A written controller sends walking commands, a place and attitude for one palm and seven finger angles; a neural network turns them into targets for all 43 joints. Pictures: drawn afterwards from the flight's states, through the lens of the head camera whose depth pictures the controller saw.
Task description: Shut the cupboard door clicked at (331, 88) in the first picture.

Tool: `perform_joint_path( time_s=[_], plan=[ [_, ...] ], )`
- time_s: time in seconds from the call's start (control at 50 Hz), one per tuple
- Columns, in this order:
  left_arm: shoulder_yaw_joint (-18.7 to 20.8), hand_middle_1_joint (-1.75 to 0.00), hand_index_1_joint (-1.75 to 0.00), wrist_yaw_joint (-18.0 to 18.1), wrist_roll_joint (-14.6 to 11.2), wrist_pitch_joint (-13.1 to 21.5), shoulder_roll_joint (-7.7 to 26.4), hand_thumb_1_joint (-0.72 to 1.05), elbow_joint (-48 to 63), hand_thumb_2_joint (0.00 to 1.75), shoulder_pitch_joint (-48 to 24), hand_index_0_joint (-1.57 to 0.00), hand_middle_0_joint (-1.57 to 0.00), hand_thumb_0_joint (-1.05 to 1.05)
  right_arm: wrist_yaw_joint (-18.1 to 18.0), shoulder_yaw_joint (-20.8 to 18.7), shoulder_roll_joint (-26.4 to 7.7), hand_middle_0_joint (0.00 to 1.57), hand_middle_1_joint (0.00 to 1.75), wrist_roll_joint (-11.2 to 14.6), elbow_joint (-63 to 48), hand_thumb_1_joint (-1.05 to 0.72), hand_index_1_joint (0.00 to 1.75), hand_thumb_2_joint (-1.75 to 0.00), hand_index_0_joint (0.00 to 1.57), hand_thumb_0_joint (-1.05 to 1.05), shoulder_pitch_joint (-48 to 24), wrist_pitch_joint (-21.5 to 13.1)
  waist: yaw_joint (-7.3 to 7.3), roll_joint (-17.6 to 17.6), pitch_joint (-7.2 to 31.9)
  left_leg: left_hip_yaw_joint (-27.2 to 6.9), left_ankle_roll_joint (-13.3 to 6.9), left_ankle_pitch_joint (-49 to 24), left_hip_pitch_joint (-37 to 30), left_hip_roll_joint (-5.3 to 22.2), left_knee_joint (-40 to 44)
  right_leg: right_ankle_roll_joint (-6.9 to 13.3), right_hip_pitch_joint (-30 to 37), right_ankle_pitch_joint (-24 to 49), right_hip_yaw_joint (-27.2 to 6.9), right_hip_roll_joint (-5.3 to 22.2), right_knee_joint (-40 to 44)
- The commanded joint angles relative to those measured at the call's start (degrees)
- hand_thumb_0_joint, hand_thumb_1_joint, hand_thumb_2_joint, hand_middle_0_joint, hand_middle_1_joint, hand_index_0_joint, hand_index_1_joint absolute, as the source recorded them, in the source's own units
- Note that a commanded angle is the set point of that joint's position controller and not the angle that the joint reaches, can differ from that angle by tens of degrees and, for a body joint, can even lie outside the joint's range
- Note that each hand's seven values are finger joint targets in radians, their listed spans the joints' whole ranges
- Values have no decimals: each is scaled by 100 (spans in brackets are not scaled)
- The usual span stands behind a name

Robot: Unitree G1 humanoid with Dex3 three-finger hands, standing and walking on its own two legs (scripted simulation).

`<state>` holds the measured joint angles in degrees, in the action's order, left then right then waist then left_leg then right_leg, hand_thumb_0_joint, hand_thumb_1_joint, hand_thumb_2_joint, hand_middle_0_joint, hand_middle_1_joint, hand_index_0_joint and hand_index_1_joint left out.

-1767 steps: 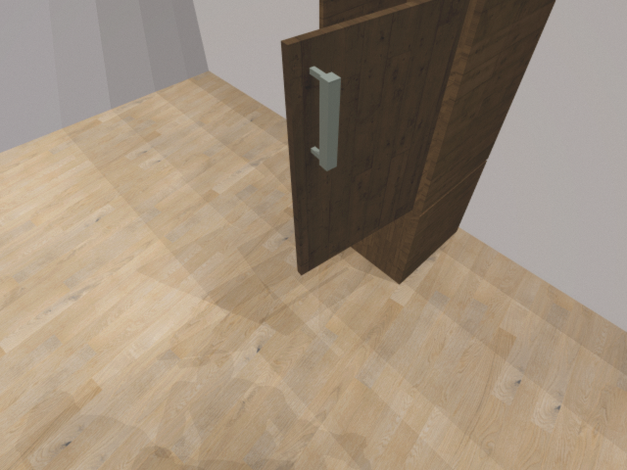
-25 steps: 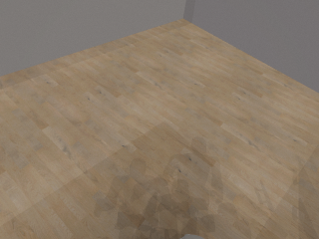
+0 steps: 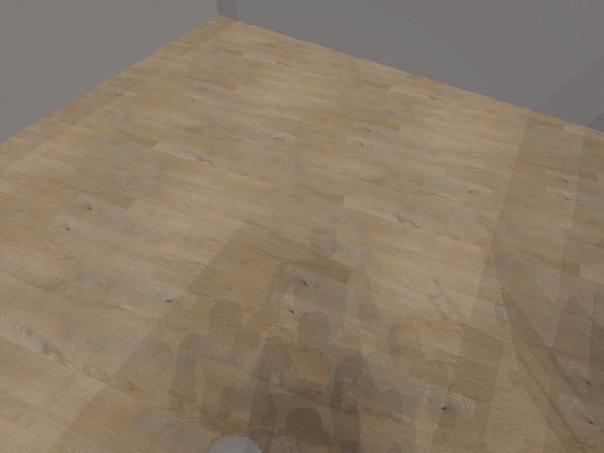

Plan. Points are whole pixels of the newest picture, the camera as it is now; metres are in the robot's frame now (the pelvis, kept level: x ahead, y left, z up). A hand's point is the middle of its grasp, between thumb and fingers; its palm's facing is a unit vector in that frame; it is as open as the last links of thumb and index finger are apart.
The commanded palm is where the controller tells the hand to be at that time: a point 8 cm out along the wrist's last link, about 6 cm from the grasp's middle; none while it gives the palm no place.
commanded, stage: turn to face it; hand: left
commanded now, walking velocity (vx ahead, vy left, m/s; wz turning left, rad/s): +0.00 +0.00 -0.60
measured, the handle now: out of the picture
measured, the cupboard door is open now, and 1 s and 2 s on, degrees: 48 48 48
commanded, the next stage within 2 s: take the last steps up to it in 1.90 s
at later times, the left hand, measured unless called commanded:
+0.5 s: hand (201, 408) +0.20 +0.17 -0.16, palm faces -0.30 -0.92 -0.26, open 7.4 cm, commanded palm none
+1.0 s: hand (214, 389) +0.23 +0.16 -0.18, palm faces -0.52 -0.83 -0.19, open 7.4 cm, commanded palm none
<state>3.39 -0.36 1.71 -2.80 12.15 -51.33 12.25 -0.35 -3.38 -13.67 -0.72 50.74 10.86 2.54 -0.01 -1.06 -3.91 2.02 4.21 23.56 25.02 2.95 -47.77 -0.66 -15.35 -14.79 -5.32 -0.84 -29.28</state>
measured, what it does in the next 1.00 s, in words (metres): steps on the spot, turning right: left foot, then right foot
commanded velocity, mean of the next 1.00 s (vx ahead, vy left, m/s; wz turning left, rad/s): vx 0.00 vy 0.00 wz -0.60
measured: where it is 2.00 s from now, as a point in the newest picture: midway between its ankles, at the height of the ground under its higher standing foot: outside the picture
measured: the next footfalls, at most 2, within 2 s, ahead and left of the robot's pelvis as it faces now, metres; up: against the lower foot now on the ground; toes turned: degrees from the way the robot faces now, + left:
left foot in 0.06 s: +0.08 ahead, +0.13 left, +0.00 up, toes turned +0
right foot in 0.50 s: +0.01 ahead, -0.12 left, +0.00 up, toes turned -22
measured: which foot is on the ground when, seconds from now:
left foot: up 0.00-0.04, down 0.06-0.50, up 0.52-0.86, down 0.88-1.00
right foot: down 0.00-0.06, up 0.08-0.48, down 0.50-0.88, up 0.90-1.00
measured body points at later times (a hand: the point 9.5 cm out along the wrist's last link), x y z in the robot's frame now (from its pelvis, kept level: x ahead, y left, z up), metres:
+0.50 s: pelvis +0.02 +0.00 -0.01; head +0.05 -0.01 +0.44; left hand +0.21 +0.22 -0.14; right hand -0.04 -0.25 -0.16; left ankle +0.04 +0.13 -0.74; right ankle -0.03 -0.11 -0.74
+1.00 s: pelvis +0.06 +0.02 +0.00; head +0.11 +0.03 +0.45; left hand +0.26 +0.20 -0.16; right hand -0.01 -0.24 -0.12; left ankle +0.13 +0.10 -0.74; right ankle -0.05 -0.08 -0.67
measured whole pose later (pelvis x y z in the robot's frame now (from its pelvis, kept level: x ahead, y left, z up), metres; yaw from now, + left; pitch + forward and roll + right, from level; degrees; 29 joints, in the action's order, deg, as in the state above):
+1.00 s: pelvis +0.06 +0.02 +0.00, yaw -35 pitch +1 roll -2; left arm 5.5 -1.1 1.3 -4.7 15.3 -52.8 12.0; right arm -1.5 -1.0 -10.9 -2.0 49.6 11.8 0.3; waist -0.9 -3.2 -3.8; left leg 6.0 -0.7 16.4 16.1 4.5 -31.5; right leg -2.5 -25.5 -28.2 -1.7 -1.6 -59.5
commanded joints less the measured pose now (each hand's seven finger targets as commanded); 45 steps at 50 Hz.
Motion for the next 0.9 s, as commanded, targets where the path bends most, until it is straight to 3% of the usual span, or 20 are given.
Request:
perform_joint_path(
  time_s=[0.0, 0.02, 0.04, 0.06, 0.08, 0.12, 0.18, 0.26, 0.4, 0.44, 0.46, 0.48, 0.5, 0.6, 0.74, 0.8, 0.82, 0.84, 0.86, 0.88],
  plan=[
    [363, -30, -30, 48, -50, 97, 1214, 90, 479, 90, -324, -20, -20, 0, -104, -104, -482, 20, 30, 42, -276, -90, 30, -90, 20, 0, 616, -247, 280, -820, 576, 81, -37, -933, -1383, -211, 1777, 675, -489, 938, -1302, 956, 446],
    [305, -30, -30, 27, -101, 58, 973, 90, 554, 90, -286, -20, -20, 0, -143, -146, -768, 20, 30, 17, -233, -90, 30, -90, 20, 0, 775, -305, 325, -44, 644, -400, -177, -889, -2001, 249, 2472, 390, -1055, 271, -985, 508, -16],
    [235, -30, -30, -8, -146, 33, 592, 90, 615, 90, -115, -20, -20, 0, -150, -262, -1292, 20, 30, -59, -264, -90, 30, -90, 20, 0, 906, -333, 334, 1654, 691, -1995, -661, -801, -2287, 1632, 3088, 47, -1778, -1271, -181, -283, -1305],
    [245, -30, -30, -15, -117, 25, 671, 90, 695, 90, -247, -20, -20, 0, -184, -262, -1484, 20, 30, -117, -335, -90, 30, -90, 20, 0, 1009, -328, 382, 1787, 683, -2608, -1217, -1043, -1887, 2484, 3384, -62, -1735, -2160, 270, -198, -2603],
    [284, -30, -30, -53, -89, 42, 725, 90, 746, 90, -284, -20, -20, 0, -201, -211, -1420, 20, 30, -143, -463, -90, 30, -90, 20, 0, 768, -324, 262, 1077, 530, -2416, -1435, -1017, -1324, 2486, 3386, -65, -1509, -1912, 125, 124, -3181],
    [355, -30, -30, -128, 1, -17, 765, 90, 502, 90, -130, -20, -20, 0, -212, -109, -1083, 20, 30, -138, -515, -90, 30, -90, 20, 0, 241, -372, 1, 1214, 405, -1503, -1169, -1576, -1231, 1932, 3311, -164, -1611, -1322, 239, 183, -3763],
    [285, -30, -30, -189, -38, -65, 591, 90, 463, 90, -201, -20, -20, 0, -250, -59, -873, 20, 30, -126, -426, -90, 30, -90, 20, 0, 354, -354, 40, 1138, 411, -511, -1110, -3062, -1737, 1587, 2929, -278, -1623, -1059, 532, 261, -3443],
    [217, -30, -30, -196, -62, -72, 452, 90, 553, 90, -453, -20, -20, 0, -241, -123, -937, 20, 30, -107, -218, -90, 30, -90, 20, 0, 800, -339, 235, 1101, 680, -104, -1177, -3743, -2260, 1658, 2662, -279, -1378, -1085, 801, 249, -2608],
    [198, -30, -30, -167, -58, 11, 483, 90, 570, 90, -404, -20, -20, 0, -139, -224, -1091, 20, 30, -109, -131, -90, 30, -90, 20, 0, 674, -264, 149, 1326, 647, 357, -993, -3334, -1850, 1823, 2178, -66, -280, -668, 1110, 100, -806],
    [272, -30, -30, -124, -28, 77, 785, 90, 405, 90, 235, -20, -20, 0, -91, -247, -1019, 20, 30, -36, -189, -90, 30, -90, 20, 0, 480, -242, -217, 713, 810, 717, -533, -2469, -1121, 1519, 1192, 124, 949, 565, 831, 264, 512],
    [380, -30, -30, -54, 29, 161, 1375, 90, 294, 90, 548, -20, -20, 0, -64, -165, -592, 20, 30, 14, -354, -90, 30, -90, 20, 0, 418, -220, -385, -1058, 927, 1143, -149, -548, 37, 771, 12, 550, 1767, 1547, -803, 1498, 1187],
    [444, -30, -30, 19, -30, 167, 1751, 90, 211, 90, 746, -20, -20, 0, -64, -93, -481, 20, 30, -15, -594, -90, 30, -90, 20, 0, -19, -168, -524, -1654, 592, 726, 0, 1445, 1008, 177, -1158, 1184, 1548, 3021, -1965, 2330, 1148],
    [432, -30, -30, 69, -66, 155, 1758, 90, 222, 90, 740, -20, -20, 0, -87, -81, -585, 20, 30, -6, -593, -90, 30, -90, 20, 0, -42, -97, -469, -1245, 555, 43, -66, 1205, 1161, 297, -1786, 1439, 1260, 2352, -1880, 2372, 1207],
    [303, -30, -30, 111, -52, 211, 1110, 90, 486, 90, -253, -20, -20, 0, -30, -144, -551, 20, 30, -33, -297, -90, 30, -90, 20, 0, 148, -95, 74, -897, 456, -131, 80, -148, 787, 308, -1554, 1050, 634, 1784, -821, 1344, 1080],
    [367, -30, -30, 58, 10, 173, 1269, 90, 377, 90, -53, -20, -20, 0, -48, -127, -437, 20, 30, 26, -446, -90, 30, -90, 20, 0, -45, -162, -50, -886, 398, 6, 29, 36, 41, -80, 222, 1120, 349, 1400, -1417, 1269, 955],
    [370, -30, -30, 61, -56, 131, 1219, 90, 385, 90, -256, -20, -20, 0, -117, -114, -472, 20, 30, 48, -290, -90, 30, -90, 20, 0, 465, -256, 217, -851, 624, 50, -9, -882, -1051, -209, 1772, 760, 46, 1759, -1420, 970, 366],
    [329, -30, -30, 56, -102, 104, 1026, 90, 436, 90, -267, -20, -20, 0, -152, -130, -673, 20, 30, 40, -223, -90, 30, -90, 20, 0, 704, -313, 296, -392, 777, -160, -76, -1264, -1812, 84, 2435, 493, -399, 1297, -1157, 634, -26],
    [265, -30, -30, 32, -146, 76, 659, 90, 490, 90, -72, -20, -20, 0, -163, -218, -1136, 20, 30, -22, -231, -90, 30, -90, 20, 0, 841, -360, 285, 1054, 950, -1497, -474, -1696, -2397, 1291, 2895, 138, -1179, -297, -513, -124, -963],
    [238, -30, -30, 12, -150, 70, 596, 90, 582, 90, -45, -20, -20, 0, -194, -260, -1463, 20, 30, -86, -315, -90, 30, -90, 20, 0, 954, -339, 296, 1891, 947, -2380, -1143, -2400, -2353, 2407, 3102, -80, -1590, -2219, 272, -301, -2334],
    [267, -30, -30, -2, -93, 61, 717, 90, 602, 90, -153, -20, -20, 0, -203, -214, -1398, 20, 30, -134, -385, -90, 30, -90, 20, 0, 869, -314, 301, 1240, 792, -2273, -1444, -2309, -1816, 2535, 3074, -46, -1418, -2126, 97, 12, -3162]
  ],
)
